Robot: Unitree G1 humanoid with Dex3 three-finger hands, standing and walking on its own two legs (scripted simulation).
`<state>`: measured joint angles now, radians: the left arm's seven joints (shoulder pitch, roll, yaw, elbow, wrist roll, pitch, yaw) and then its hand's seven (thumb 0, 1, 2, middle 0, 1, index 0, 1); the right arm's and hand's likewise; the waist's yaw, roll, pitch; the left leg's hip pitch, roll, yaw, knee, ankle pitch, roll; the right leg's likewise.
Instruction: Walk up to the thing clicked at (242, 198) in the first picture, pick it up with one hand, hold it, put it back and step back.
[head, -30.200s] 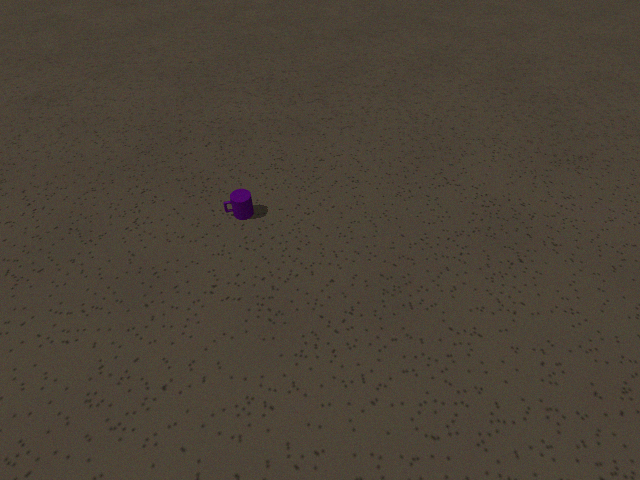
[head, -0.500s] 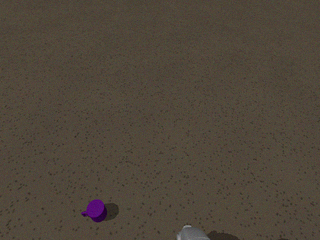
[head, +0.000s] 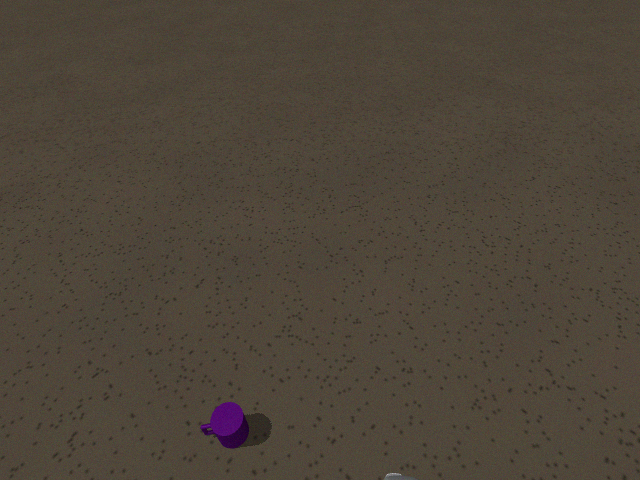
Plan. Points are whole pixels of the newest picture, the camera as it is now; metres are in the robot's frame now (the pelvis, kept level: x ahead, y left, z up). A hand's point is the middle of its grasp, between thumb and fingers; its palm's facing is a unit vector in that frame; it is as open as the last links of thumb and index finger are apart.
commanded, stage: walk up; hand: left
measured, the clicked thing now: (224, 426) +0.44 +0.30 -0.70
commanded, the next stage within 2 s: stand in 1.28 s
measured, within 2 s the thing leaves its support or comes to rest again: neither
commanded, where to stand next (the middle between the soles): +0.08 +0.00 m, yaw -3 degrees
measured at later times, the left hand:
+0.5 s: hand out of the picture +0.10 +0.25 -0.11, palm faces -0.06 -0.90 -0.44, open 7.4 cm
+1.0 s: hand out of the picture +0.08 +0.27 -0.15, palm faces -0.13 -0.90 -0.41, open 7.4 cm
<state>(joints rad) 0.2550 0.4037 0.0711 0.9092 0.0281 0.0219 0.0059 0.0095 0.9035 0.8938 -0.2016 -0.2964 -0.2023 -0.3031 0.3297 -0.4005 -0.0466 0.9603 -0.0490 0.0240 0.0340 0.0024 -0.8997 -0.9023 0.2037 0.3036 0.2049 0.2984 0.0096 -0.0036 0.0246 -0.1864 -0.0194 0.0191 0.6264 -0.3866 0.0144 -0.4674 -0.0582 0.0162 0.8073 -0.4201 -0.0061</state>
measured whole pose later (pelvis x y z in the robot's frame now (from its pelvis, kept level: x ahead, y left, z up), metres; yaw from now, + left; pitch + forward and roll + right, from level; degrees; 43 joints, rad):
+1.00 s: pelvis +0.00 +0.01 -0.01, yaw -5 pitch -4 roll -2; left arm 0.25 0.36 0.04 0.95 0.03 -0.01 0.01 0.01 0.91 0.89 -0.20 -0.30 -0.20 -0.30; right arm 0.14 -0.40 -0.06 0.84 -0.04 0.05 0.02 0.00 -0.90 -0.90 0.20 0.30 0.20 0.30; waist -0.03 0.07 0.12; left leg -0.47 0.04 0.00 0.71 -0.26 0.03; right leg -0.15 0.06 -0.02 0.65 -0.44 -0.02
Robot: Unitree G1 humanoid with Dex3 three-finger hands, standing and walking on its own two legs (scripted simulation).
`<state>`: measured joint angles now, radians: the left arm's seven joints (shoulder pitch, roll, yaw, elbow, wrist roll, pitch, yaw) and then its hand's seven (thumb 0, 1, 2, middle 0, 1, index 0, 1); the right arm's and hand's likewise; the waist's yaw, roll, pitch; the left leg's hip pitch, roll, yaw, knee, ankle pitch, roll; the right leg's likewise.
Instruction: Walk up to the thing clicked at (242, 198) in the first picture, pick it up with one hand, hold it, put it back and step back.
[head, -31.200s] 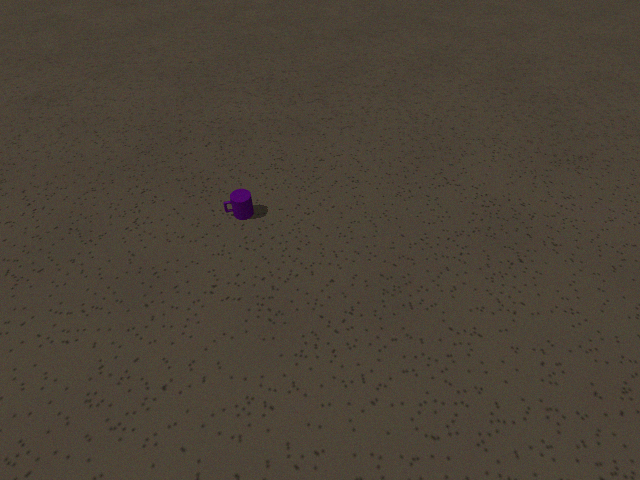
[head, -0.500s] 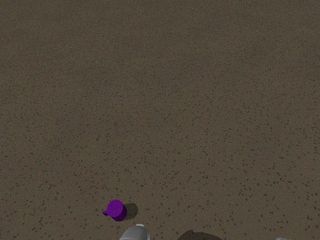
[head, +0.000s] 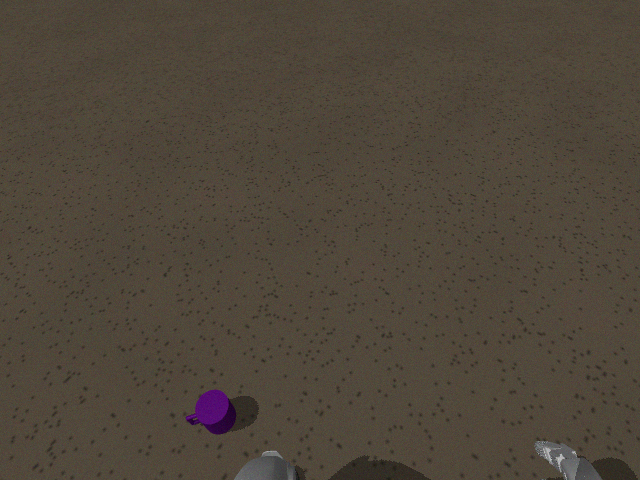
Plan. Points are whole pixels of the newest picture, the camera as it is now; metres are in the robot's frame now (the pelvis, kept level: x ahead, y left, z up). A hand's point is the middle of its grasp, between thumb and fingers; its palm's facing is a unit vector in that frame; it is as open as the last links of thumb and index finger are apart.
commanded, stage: walk up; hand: left
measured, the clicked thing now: (210, 414) +0.41 +0.33 -0.69
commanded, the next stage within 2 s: stand in 0.28 s
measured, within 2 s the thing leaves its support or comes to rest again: neither
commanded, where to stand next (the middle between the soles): +0.08 +0.00 m, yaw +2 degrees
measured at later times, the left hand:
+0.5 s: hand out of the picture +0.09 +0.27 -0.14, palm faces -0.02 -0.94 -0.33, open 7.4 cm
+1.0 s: hand out of the picture +0.14 +0.26 -0.12, palm faces -0.04 -0.94 -0.34, open 7.4 cm
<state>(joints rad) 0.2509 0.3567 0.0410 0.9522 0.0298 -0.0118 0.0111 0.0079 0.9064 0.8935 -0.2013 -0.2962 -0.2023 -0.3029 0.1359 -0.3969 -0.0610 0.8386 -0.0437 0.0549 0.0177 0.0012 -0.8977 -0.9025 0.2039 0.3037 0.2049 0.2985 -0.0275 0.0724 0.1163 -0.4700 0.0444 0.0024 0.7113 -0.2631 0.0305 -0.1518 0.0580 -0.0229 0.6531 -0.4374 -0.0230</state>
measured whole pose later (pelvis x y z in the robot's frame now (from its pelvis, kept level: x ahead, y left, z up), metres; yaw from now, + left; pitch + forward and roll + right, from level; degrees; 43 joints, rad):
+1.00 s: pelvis +0.05 +0.01 +0.03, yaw +0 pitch -2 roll +0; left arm 0.10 0.35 -0.01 1.11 0.00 -0.03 -0.01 0.01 0.91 0.89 -0.20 -0.30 -0.20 -0.30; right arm 0.09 -0.35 0.00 1.14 -0.01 -0.02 0.01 0.00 -0.90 -0.90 0.20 0.30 0.20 0.30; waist -0.01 0.00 0.07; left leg -0.13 0.02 0.03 0.34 -0.17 -0.01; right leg -0.11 0.00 0.01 0.35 -0.20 0.00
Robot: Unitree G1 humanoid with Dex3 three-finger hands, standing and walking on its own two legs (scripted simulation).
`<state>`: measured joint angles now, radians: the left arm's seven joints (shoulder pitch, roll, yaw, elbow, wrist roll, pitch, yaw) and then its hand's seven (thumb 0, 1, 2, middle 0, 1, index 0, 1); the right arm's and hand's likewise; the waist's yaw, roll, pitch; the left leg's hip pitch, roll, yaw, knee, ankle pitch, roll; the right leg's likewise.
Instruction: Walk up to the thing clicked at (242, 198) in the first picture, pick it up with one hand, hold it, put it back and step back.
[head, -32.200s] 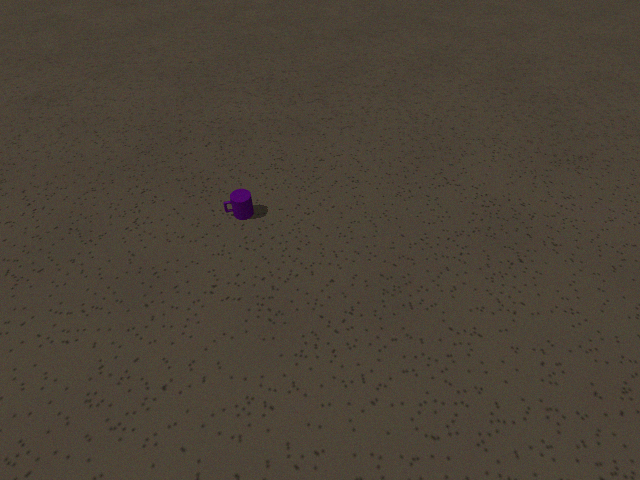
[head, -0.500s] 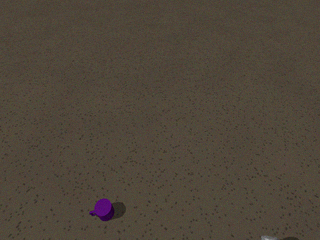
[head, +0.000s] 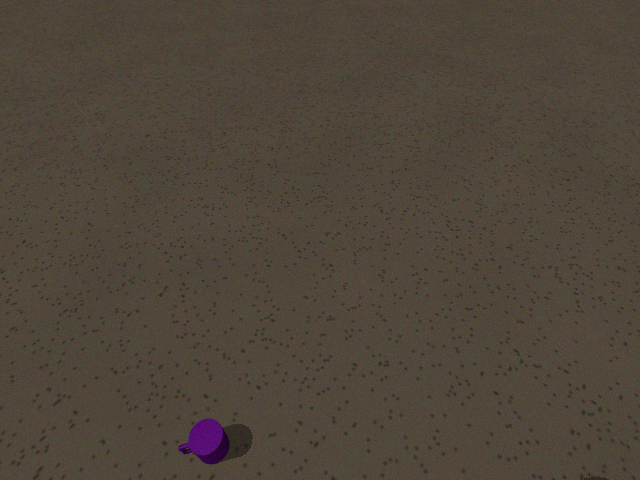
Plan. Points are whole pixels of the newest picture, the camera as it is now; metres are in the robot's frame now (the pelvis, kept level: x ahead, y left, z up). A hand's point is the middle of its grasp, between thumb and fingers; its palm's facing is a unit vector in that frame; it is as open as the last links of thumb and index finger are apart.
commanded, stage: stand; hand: left
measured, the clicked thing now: (203, 443) +0.35 +0.33 -0.73
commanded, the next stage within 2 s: rise first in 1.48 s
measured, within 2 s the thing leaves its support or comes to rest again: neither
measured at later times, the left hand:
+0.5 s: hand out of the picture +0.09 +0.25 -0.15, palm faces -0.02 -0.94 -0.34, open 7.4 cm
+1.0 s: hand out of the picture +0.06 +0.26 -0.16, palm faces -0.02 -0.94 -0.33, open 7.4 cm
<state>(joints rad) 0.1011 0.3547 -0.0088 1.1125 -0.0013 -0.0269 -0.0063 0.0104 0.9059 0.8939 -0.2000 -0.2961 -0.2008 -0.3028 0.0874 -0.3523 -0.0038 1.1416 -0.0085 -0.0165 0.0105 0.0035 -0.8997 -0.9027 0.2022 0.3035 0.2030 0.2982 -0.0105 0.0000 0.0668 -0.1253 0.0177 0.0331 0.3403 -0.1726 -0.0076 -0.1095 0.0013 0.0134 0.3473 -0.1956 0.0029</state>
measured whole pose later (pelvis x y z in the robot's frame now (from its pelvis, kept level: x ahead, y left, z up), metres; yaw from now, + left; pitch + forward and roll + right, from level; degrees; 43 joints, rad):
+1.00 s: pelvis +0.00 +0.01 +0.00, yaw +1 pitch -2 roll +0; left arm 0.12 0.35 -0.01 1.14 0.01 -0.01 -0.01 0.01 0.91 0.89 -0.20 -0.30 -0.20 -0.30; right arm 0.10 -0.35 0.00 1.15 -0.01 -0.01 0.01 0.00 -0.90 -0.90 0.20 0.30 0.20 0.30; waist 0.00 0.00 0.05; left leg -0.12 0.01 0.03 0.32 -0.15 0.00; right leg -0.10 -0.01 0.01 0.31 -0.18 0.01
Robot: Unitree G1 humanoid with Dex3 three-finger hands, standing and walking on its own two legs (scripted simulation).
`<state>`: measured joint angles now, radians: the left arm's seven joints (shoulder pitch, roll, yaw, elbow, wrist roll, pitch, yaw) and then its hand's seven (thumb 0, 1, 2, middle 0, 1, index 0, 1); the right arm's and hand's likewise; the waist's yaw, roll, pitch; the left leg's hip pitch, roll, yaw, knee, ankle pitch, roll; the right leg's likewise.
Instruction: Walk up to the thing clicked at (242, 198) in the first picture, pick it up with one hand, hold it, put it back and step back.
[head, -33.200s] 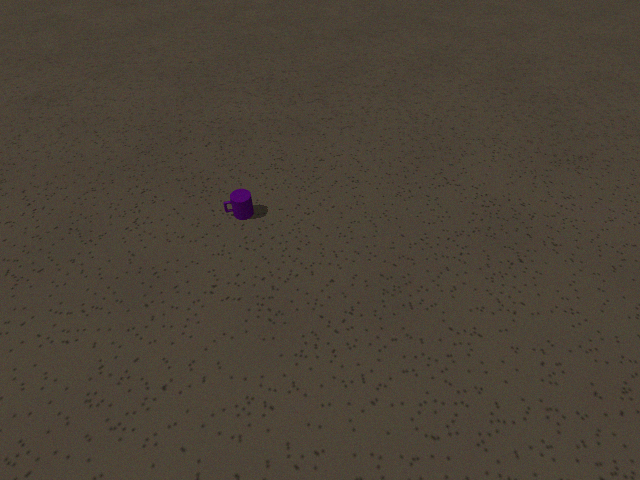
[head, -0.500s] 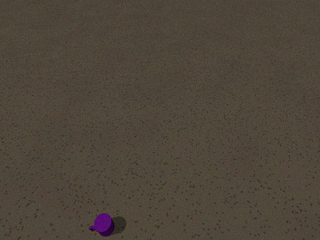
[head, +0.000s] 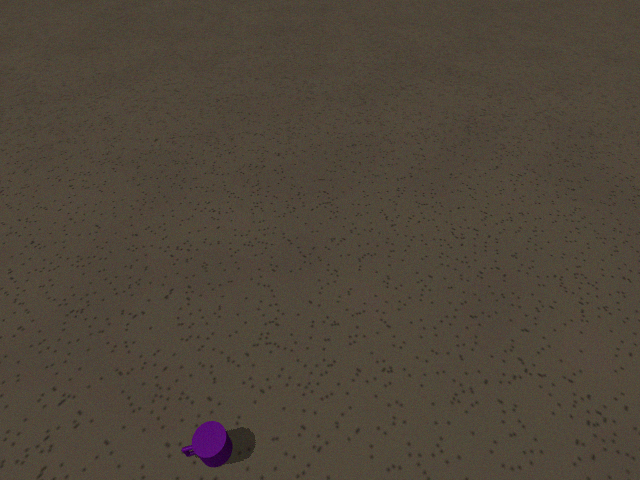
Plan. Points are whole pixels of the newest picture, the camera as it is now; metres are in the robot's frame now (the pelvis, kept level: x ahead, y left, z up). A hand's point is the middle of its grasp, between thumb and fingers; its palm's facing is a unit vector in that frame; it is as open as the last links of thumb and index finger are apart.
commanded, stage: stand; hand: left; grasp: from above
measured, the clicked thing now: (206, 446) +0.36 +0.32 -0.73
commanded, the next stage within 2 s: rise first in 0.48 s
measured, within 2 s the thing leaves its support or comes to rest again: neither
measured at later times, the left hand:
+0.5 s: hand out of the picture +0.08 +0.25 -0.16, palm faces -0.03 -0.94 -0.34, open 7.4 cm
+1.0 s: hand out of the picture +0.15 +0.26 -0.20, palm faces -0.10 -0.91 -0.40, open 12.2 cm
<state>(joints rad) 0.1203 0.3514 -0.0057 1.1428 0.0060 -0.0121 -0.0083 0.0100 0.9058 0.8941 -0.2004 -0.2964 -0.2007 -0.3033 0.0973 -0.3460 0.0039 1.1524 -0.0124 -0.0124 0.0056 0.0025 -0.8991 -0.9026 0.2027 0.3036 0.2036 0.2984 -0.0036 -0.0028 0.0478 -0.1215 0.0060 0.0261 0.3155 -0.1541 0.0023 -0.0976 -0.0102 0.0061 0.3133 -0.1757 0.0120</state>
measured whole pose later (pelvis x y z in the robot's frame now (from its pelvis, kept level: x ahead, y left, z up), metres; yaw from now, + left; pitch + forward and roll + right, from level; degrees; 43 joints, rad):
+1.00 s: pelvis +0.00 +0.00 -0.05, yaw +0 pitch +12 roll -1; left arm 0.02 0.34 0.16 0.94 0.20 0.04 -0.03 0.01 -0.12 0.95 -0.08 -0.99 -0.09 -0.98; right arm 0.25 -0.25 -0.04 0.69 0.01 -0.07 -0.01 0.01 -0.90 -0.91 0.20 0.30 0.20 0.30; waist -0.03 0.00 -0.06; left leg -0.66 0.02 0.01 0.85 -0.39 0.00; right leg -0.62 0.00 -0.01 0.83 -0.41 0.00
